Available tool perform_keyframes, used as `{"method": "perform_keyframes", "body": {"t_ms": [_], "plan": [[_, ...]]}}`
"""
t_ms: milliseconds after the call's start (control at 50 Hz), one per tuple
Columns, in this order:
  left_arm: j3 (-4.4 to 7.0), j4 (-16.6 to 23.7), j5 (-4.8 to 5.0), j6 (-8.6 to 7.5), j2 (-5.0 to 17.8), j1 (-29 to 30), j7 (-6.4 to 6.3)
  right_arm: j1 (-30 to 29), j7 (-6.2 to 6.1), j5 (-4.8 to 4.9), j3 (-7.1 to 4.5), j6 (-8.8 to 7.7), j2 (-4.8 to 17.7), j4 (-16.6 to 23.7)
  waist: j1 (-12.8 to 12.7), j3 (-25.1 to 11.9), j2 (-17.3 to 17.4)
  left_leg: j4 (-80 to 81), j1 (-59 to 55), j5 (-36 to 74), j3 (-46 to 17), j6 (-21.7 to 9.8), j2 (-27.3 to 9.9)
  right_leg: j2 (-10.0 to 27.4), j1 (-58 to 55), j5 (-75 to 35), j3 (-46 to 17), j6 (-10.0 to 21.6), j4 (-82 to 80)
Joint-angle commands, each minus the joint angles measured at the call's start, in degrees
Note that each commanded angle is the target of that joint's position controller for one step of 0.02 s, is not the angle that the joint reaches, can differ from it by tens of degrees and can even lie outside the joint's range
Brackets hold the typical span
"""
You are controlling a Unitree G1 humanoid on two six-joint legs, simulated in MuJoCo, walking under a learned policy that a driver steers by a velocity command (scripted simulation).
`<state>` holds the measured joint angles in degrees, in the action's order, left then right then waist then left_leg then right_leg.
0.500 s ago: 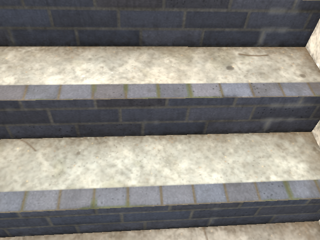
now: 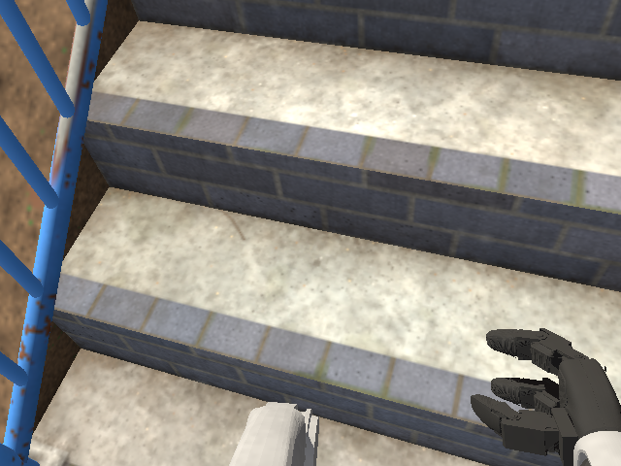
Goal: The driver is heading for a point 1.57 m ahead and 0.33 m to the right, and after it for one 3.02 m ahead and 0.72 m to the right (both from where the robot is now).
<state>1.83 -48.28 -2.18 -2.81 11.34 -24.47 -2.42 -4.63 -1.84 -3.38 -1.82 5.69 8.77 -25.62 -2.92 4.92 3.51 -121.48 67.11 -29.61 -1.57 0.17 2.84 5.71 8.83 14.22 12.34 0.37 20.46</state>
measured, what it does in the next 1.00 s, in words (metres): climbs, turning right: left foot 0.19 m higher, then right foot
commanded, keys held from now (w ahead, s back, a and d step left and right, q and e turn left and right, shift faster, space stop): e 0.34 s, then w+e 0.64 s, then w+q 0.02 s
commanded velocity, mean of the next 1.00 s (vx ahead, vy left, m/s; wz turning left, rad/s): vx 0.24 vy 0.00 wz -0.36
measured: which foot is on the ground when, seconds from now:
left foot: up 0.00-0.18, down 0.20-0.90, up 0.92-1.00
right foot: down 0.00-0.26, up 0.28-0.84, down 0.86-1.00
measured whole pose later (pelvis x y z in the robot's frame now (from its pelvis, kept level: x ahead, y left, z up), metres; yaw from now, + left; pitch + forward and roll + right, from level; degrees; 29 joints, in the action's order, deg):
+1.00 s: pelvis +0.12 +0.00 +0.10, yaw -25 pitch +3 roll -2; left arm 2.9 -31.1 -3.0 0.4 13.1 -8.9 -4.1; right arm 4.9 0.5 -4.5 -3.0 4.1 13.7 -28.2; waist -1.4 1.4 5.1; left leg -86.2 36.3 -48.1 3.1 5.1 -12.6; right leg -5.3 23.2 46.0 3.5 0.4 55.5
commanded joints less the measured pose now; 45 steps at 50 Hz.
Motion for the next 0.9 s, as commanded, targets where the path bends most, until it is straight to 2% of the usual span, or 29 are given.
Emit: {"method": "perform_keyframes", "body": {"t_ms": [20, 60, 80, 140, 160, 180, 200, 220, 240, 260, 280, 300, 320, 340, 360, 380, 400, 420, 480, 500, 540, 560, 620, 680, 800, 840, 860, 880, 900], "plan": [[2.28, 1.5, -0.54, -1.13, 8.9, -5.0, -0.80, -8.9, -0.25, -0.12, 0.47, -0.62, -1.1, 6.9, -2.7, -4.6, -10.8, -2.0, 16.5, -3.2, -3.3, -0.4, -1.1, 15.8, -18.4, -20.5, -13.7, 12.0, -7.6], [2.52, 0.2, -0.48, -1.02, 8.7, -7.4, -1.32, -12.2, 0.63, -0.15, 0.75, -1.28, -1.3, 8.6, -4.3, -5.7, -12.3, 0.8, 19.5, -5.3, -2.6, -1.0, -2.3, 15.9, -24.8, -22.3, -14.7, 13.2, -9.2], [2.57, -0.5, -0.29, -0.22, 8.2, -7.7, -1.43, -13.9, 1.10, -0.29, 1.19, -1.48, -1.7, 9.9, -4.1, -6.4, -12.1, 8.1, 18.4, -6.1, 1.5, 0.0, -4.7, 13.5, -25.8, -22.6, -13.3, 12.9, -9.6], [2.83, -1.2, -0.80, 0.92, 7.1, -7.2, -2.04, -15.5, 2.17, 0.16, 2.23, -2.16, -3.0, 12.5, -3.0, -10.8, -12.1, 21.0, 9.5, -0.1, 3.7, -0.7, -10.9, 11.7, -26.7, -37.7, -12.6, 11.3, -9.3], [3.08, 1.3, -0.03, 1.61, 8.4, -1.8, -1.43, -12.3, 2.66, 1.98, 3.21, -2.27, -3.4, 11.1, -1.4, -12.6, -9.6, 39.8, -6.9, 0.3, 8.2, -0.8, -10.4, 9.5, -17.6, -41.3, -8.8, 11.4, -12.3], [3.64, 2.0, 0.13, 1.50, 10.4, -1.8, -0.72, -10.4, 2.23, 4.86, 3.99, -2.38, -5.7, 11.3, -0.7, -12.0, -15.3, 52.1, -24.2, -11.1, 7.2, -2.5, -7.1, 9.9, -9.1, -49.7, -8.8, 10.4, -15.5], [4.83, 0.3, 5.70, 3.45, 15.8, -4.3, -2.40, -11.5, 2.31, 7.03, 3.90, -4.55, -3.4, 12.6, 0.9, -16.0, -18.4, 59.2, -32.5, -8.5, 5.4, -0.7, -5.7, 13.9, -10.4, -56.1, -12.8, 8.9, -12.3], [5.03, -0.7, 6.02, 4.08, 17.5, -3.8, -2.10, -0.5, 1.99, 6.41, 1.27, -4.68, 0.5, 6.9, 6.3, -20.6, -15.7, 64.1, -42.1, -0.1, 13.1, -1.8, -0.8, 11.6, -13.3, -65.2, -8.0, 8.2, -7.2], [3.14, -1.1, 4.45, 3.28, 13.6, -7.1, -0.84, 2.7, 1.56, 5.92, -0.08, -6.03, 4.5, 4.8, 8.1, -25.7, -7.7, 61.3, -55.3, 13.2, 3.8, -6.6, -2.4, 7.8, -3.1, -80.8, -8.0, 5.8, 3.8], [3.49, -0.7, 5.16, 2.00, 15.0, -4.3, 0.63, 12.8, 0.52, 4.99, -1.79, -5.42, 8.3, 3.6, 13.9, -32.1, -6.6, 70.2, -64.7, 8.6, -8.1, -9.9, -6.3, 5.0, -0.4, -68.1, -11.0, 2.5, 14.8], [3.11, 1.3, 4.42, 1.02, 12.4, 1.0, 2.74, 21.8, -0.82, 3.68, -3.05, -4.60, 12.1, -2.6, 15.3, -34.8, 8.7, 82.9, -76.3, 10.7, -27.2, -14.7, -14.5, -2.3, 15.8, -18.1, -13.9, 0.8, 33.7], [3.68, 1.4, 4.14, 1.34, 10.7, 7.1, 4.05, 24.0, -1.89, 1.06, -2.41, -4.39, 11.4, -5.7, 14.5, -33.5, 9.3, 86.8, -71.6, 22.0, -36.1, -14.3, -21.3, -7.0, 21.9, 17.7, -18.7, -1.8, 60.3], [2.94, 4.3, 5.97, 2.26, 4.5, 10.3, 3.10, 20.0, -1.48, -0.35, -1.01, -5.81, 9.7, -4.7, 11.8, -26.7, 9.5, 83.5, -61.5, 35.7, -27.8, -11.9, -19.6, -12.1, 29.8, 20.5, -26.7, -0.8, 73.6], [2.22, 8.9, 5.00, 3.48, 1.5, 12.6, 1.02, 13.9, -1.11, 0.43, -0.42, -6.89, 7.9, -4.7, 6.9, -19.8, 9.9, 81.6, -56.5, 41.0, -20.6, -8.3, -19.0, -12.6, 35.7, 20.4, -24.0, -0.5, 79.3], [2.19, 11.6, -1.94, 4.61, -0.8, 13.5, -0.11, 9.8, -3.59, -2.30, -0.85, -4.90, 6.4, -6.8, 2.5, -10.7, 9.8, 80.3, -41.2, 15.3, -19.2, -6.2, -18.4, -11.9, 34.6, 6.8, -22.5, 0.8, 84.8], [2.01, 10.3, -3.51, 5.67, -1.2, 9.5, -0.11, 5.9, -3.85, -2.59, 0.51, -4.17, 1.1, -8.3, -2.3, -5.2, 8.2, 78.9, -31.6, 0.0, -13.3, -4.6, -16.0, -11.3, 32.8, -1.0, -19.8, 1.1, 88.2], [2.01, 9.4, -3.65, 6.29, -0.7, 5.1, 0.48, 3.8, -3.34, -2.19, 1.59, -4.13, -2.2, -8.4, -5.2, -3.7, 4.4, 77.4, -28.9, -1.9, -8.1, -4.5, -15.4, -11.7, 32.1, -4.7, -16.4, 0.6, 91.8], [1.84, 9.5, -2.92, 6.76, 0.2, 3.6, 0.79, 4.3, -2.76, -2.06, 1.85, -4.69, -2.8, -9.1, -6.3, -3.6, 1.0, 78.4, -28.3, -2.2, -6.7, -4.6, -15.9, -12.3, 32.6, -5.7, -14.2, -0.1, 94.1], [1.68, 12.1, -1.37, 7.73, 2.7, 5.5, 0.73, 5.6, -1.65, -1.81, 0.82, -7.20, 1.8, -10.6, -7.4, -1.1, 0.1, 82.2, -25.1, -1.8, -7.3, -5.4, -18.9, -12.9, 34.0, -8.1, -13.4, -0.7, 94.6], [2.12, 13.5, -1.64, 7.98, 4.7, 7.4, 0.78, 5.3, -1.83, -1.45, 0.51, -7.72, 2.6, -10.0, -7.3, -1.2, 0.5, 84.7, -25.5, -1.5, -8.7, -5.5, -21.0, -11.1, 34.9, -9.3, -16.9, -0.4, 91.4], [3.46, 14.6, -2.48, 8.51, 8.1, 8.5, 0.91, 5.8, -1.91, -0.90, -0.49, -8.52, 5.8, -8.7, -6.3, -4.0, 0.3, 85.2, -31.3, -2.5, -8.8, -6.2, -23.1, -11.1, 35.0, -11.9, -15.0, -0.6, 88.5], [3.81, 15.4, -2.61, 8.68, 9.5, 9.6, 1.08, 8.4, -1.39, -0.43, -1.22, -8.42, 7.3, -7.6, -5.1, -4.7, 0.3, 85.9, -37.2, -1.6, -7.5, -5.8, -23.6, -9.2, 36.4, -8.7, -13.7, -1.3, 82.1], [4.84, 18.5, -2.25, 8.85, 9.8, 16.6, 1.34, 14.1, -1.56, -1.23, -2.75, -7.72, 10.1, -6.4, 0.0, -6.2, 3.5, 86.0, -48.8, 1.7, -7.1, -7.0, -26.0, -7.5, 37.8, -4.8, -12.3, -2.3, 74.5], [5.24, 21.9, -2.07, 8.65, 9.3, 23.3, 1.64, 16.2, -1.75, -1.64, -3.52, -6.54, 10.3, -3.3, 3.8, -6.4, 5.9, 84.8, -54.2, 6.0, -7.4, -7.7, -30.1, -6.0, 40.0, 0.2, -13.9, -2.7, 71.2], [4.87, 25.5, -1.34, 8.21, 7.8, 27.6, 1.82, 14.6, -1.81, -2.44, -3.86, -6.36, 11.1, 0.5, 4.1, -6.7, 8.5, 83.5, -54.3, 9.0, -4.4, -5.8, -34.8, -2.4, 39.1, 8.7, -13.3, -1.2, 61.0], [4.59, 26.4, -0.93, 7.86, 7.6, 28.0, 1.96, 13.9, -1.72, -2.59, -3.91, -6.26, 11.4, 1.2, 3.9, -6.9, 9.1, 81.7, -52.6, 8.7, -1.7, -4.2, -34.8, -0.9, 35.3, 11.6, -12.8, 0.1, 51.2], [4.28, 26.0, -0.48, 7.42, 7.3, 25.8, 2.12, 12.2, -1.36, -2.49, -3.72, -5.94, 11.4, 1.8, 2.6, -8.1, 8.5, 78.6, -50.3, 10.4, 1.8, -2.7, -33.0, -0.3, 28.9, 11.1, -11.6, 1.4, 42.4], [4.14, 24.1, 0.08, 6.15, 7.3, 20.9, 1.94, 10.2, -0.83, -2.53, -3.54, -5.38, 11.2, 2.4, 0.6, -9.5, 5.0, 71.7, -46.3, 10.4, 6.3, -1.2, -29.4, -1.6, 20.4, 9.9, -10.6, 3.2, 33.8], [4.24, 20.3, 0.52, 4.29, 7.9, 12.9, 1.77, 9.0, -0.13, -2.34, -3.47, -4.26, 11.2, 2.2, -2.8, -9.9, -3.1, 59.0, -43.9, 10.7, 11.8, 0.7, -23.6, -4.7, 11.0, -1.4, -7.9, 4.1, 20.7]]}}
Velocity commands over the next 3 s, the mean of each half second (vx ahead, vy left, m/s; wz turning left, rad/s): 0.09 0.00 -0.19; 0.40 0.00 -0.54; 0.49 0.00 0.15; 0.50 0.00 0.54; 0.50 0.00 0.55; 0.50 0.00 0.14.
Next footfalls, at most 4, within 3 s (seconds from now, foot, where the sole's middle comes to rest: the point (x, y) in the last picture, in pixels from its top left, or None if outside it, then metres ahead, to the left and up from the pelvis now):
0.20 left None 0.21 0.21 -0.59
0.86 right None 0.08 -0.07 -0.60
1.12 left None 0.18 0.02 -0.59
1.44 right None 0.19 -0.30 -0.60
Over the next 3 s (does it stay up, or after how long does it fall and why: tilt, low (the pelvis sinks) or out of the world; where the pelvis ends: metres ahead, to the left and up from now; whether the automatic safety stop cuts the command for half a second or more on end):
stays up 0.81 -0.40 0.55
